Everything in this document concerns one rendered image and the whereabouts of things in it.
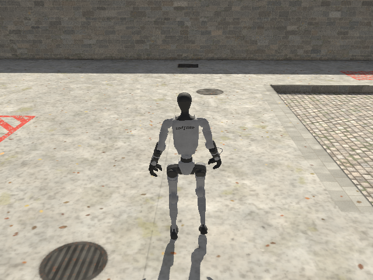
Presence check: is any robot right forearm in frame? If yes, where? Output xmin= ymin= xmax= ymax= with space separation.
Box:
xmin=209 ymin=140 xmax=220 ymax=160

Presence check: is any robot right upper arm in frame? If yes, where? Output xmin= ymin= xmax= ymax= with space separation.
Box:
xmin=197 ymin=117 xmax=214 ymax=149

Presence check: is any left robot shin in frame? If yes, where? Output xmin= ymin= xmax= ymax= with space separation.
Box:
xmin=169 ymin=194 xmax=178 ymax=232

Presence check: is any robot left forearm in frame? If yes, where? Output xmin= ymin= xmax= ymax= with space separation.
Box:
xmin=150 ymin=142 xmax=163 ymax=166

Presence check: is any robot left upper arm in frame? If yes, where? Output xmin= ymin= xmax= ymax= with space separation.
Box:
xmin=157 ymin=118 xmax=173 ymax=151

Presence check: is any robot right hand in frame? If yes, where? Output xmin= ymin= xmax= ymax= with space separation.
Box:
xmin=208 ymin=158 xmax=221 ymax=169

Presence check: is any robot left hand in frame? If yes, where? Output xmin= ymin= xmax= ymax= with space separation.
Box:
xmin=149 ymin=164 xmax=162 ymax=177

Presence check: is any right robot foot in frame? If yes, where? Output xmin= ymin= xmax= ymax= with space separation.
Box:
xmin=199 ymin=224 xmax=207 ymax=235

